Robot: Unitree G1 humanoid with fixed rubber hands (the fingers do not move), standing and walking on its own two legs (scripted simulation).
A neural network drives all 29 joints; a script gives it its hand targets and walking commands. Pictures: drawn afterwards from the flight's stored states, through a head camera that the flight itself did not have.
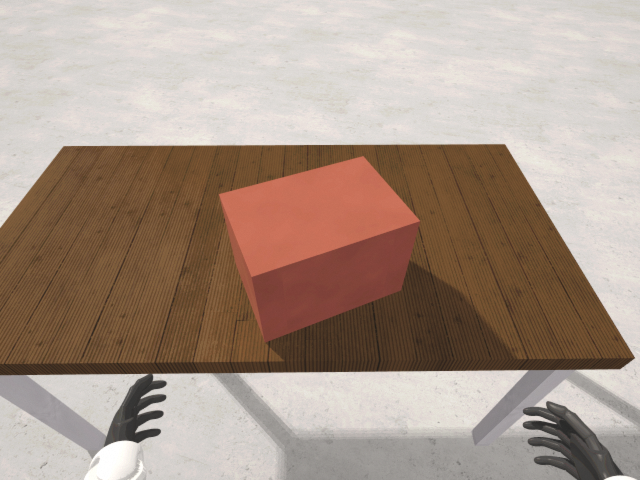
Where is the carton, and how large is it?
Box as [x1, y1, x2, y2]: [219, 156, 419, 341]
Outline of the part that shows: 363,156 219,194 235,262 265,341 400,290 419,220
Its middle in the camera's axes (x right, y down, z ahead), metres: +0.00 +0.02 +0.69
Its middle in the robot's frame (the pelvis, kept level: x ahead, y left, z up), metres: +0.52 +0.05 -0.05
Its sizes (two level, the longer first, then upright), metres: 0.275 0.189 0.188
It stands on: a table, 0.64 m high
